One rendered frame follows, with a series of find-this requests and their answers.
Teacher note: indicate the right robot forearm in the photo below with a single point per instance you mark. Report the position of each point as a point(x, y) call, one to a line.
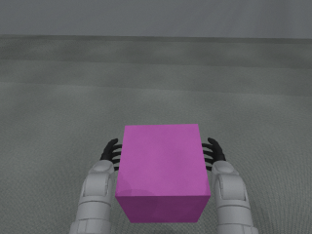
point(231, 201)

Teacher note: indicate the right robot hand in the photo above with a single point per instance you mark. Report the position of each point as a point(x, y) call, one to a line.
point(216, 153)

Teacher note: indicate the left robot hand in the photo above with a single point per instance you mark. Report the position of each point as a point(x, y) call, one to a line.
point(108, 153)

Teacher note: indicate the carton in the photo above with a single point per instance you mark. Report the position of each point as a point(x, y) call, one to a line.
point(162, 176)

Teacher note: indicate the left robot forearm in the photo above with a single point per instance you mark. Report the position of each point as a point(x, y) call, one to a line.
point(95, 200)

